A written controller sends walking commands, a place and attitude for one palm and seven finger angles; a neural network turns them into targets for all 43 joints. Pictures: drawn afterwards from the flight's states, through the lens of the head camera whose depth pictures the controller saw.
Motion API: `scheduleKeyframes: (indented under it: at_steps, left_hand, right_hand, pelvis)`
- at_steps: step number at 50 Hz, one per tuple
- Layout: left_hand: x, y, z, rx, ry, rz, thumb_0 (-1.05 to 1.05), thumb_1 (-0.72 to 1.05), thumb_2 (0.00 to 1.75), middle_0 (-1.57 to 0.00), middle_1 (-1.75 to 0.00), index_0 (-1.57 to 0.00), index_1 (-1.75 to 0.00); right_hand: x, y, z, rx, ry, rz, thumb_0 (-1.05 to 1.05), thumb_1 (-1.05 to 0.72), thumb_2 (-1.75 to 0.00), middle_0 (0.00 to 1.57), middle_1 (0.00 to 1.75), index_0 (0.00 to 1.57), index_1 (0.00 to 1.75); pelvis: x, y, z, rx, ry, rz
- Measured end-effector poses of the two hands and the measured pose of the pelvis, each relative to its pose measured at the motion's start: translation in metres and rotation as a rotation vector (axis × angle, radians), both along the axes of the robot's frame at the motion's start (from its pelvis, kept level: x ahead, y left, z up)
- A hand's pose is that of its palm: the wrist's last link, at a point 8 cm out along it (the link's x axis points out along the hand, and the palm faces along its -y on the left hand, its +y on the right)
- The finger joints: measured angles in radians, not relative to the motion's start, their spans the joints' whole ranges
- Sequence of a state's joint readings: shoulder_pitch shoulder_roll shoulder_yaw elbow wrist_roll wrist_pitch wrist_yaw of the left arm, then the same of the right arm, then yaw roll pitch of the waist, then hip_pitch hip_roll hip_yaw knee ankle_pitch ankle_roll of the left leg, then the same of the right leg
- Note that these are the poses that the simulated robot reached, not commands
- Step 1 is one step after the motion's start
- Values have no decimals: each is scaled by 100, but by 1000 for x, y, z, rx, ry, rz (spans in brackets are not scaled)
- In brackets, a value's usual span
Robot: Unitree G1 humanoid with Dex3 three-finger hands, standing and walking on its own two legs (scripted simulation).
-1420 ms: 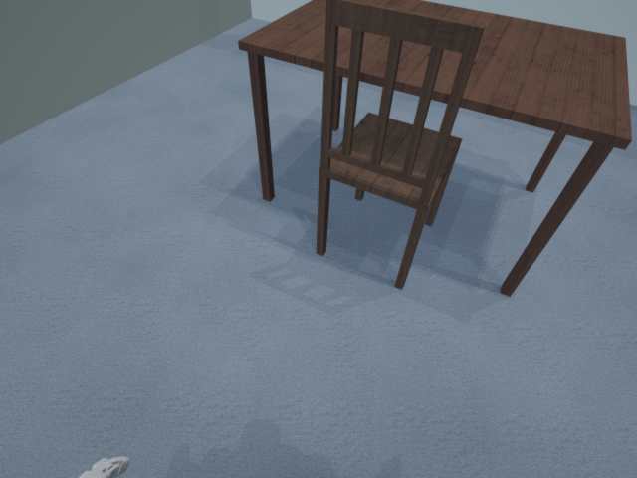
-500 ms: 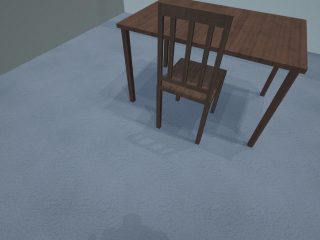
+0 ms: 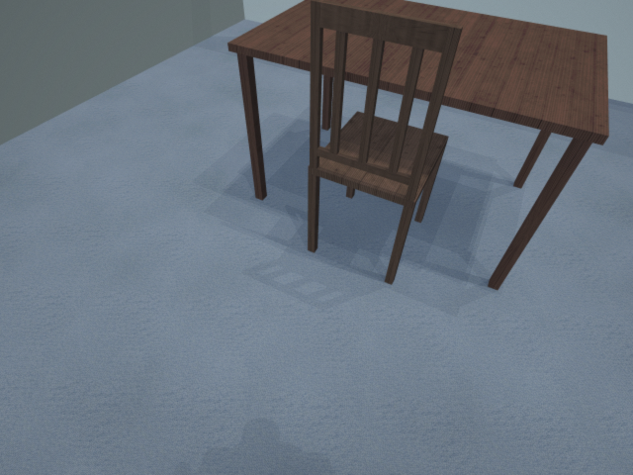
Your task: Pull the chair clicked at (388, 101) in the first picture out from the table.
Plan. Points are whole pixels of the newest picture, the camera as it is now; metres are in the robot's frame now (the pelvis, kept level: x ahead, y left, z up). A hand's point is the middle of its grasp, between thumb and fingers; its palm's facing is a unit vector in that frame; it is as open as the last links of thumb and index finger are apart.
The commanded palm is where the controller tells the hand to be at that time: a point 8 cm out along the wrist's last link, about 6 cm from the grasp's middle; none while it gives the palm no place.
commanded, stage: look at it before walking up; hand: left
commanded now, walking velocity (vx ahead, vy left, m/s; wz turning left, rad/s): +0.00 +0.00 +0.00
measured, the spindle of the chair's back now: (370, 107) +1.05 -0.09 -0.06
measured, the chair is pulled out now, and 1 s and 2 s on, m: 0.00 0.00 0.00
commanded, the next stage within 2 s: walk to a spot facing it in 0.12 s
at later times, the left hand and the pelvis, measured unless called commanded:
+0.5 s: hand out of the picture +0.04 +0.23 -0.18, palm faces +0.13 -0.97 -0.21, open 7.4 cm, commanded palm none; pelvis +0.04 +0.02 -0.01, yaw +7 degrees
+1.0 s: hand (163, 391) +0.28 +0.28 -0.18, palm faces +0.23 -0.96 -0.16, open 7.4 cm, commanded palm none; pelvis +0.23 +0.09 -0.01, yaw +15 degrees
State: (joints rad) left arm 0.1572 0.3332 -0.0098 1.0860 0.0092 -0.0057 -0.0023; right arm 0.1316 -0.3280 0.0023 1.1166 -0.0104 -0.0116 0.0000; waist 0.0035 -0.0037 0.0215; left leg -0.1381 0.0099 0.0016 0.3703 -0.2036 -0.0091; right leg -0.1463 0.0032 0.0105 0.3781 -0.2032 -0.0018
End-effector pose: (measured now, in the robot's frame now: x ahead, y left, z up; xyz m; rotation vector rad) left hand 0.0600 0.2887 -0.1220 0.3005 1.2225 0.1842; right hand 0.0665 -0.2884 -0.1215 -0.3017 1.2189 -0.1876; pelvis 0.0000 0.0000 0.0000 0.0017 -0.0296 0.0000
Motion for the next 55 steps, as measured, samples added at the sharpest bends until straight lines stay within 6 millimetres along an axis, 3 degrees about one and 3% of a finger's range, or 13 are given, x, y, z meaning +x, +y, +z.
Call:
scheduleKeyframes:
  at_steps: [17,24,29,32,38,44,51,53,55]
  left_hand:
    - [2,-6,-6,-16,1,29,1,91,89,-21,-30,-20,-30]
    - [-30,-11,-27,-107,33,152,1,91,89,-21,-30,-20,-30]
    - [-54,5,-52,-156,134,241,1,91,89,-21,-30,-20,-30]
    - [-48,17,-52,-160,183,259,1,91,89,-21,-30,-20,-30]
    - [14,34,-31,-158,89,282,1,91,89,-20,-30,-20,-30]
    - [96,39,-24,-160,-5,287,1,91,90,-20,-30,-20,-30]
    - [216,33,-29,-159,-83,244,1,91,90,-20,-30,-20,-30]
    - [248,33,-35,-145,-131,246,1,91,90,-20,-30,-20,-30]
    - [267,32,-35,-132,-169,271,1,91,89,-20,-30,-20,-30]
  right_hand:
    - [6,8,-6,12,22,14,0,-91,-90,20,30,20,30]
    - [12,45,-9,42,123,60,0,-91,-90,20,30,20,30]
    - [39,82,-19,44,103,104,0,-91,-90,20,30,20,30]
    - [45,102,-22,52,107,86,0,-91,-90,20,30,20,30]
    - [52,141,-15,100,206,84,0,-91,-90,20,30,20,30]
    - [81,164,-17,144,265,73,0,-91,-90,20,30,20,30]
    - [142,163,-37,161,320,50,0,-91,-90,20,30,20,30]
    - [166,156,-48,158,346,61,0,-91,-90,20,30,20,30]
    - [197,149,-53,147,355,89,0,-91,-90,20,30,20,30]
  pelvis:
    - [10,1,-3,-7,9,22]
    - [35,20,-6,-23,22,111]
    - [59,51,-23,-25,22,180]
    - [74,65,-23,-13,26,183]
    - [116,82,-6,-6,43,227]
    - [167,89,-3,2,44,254]
    - [245,87,-18,9,40,269]
    - [272,83,-29,7,34,287]
    - [291,81,-32,-4,23,312]
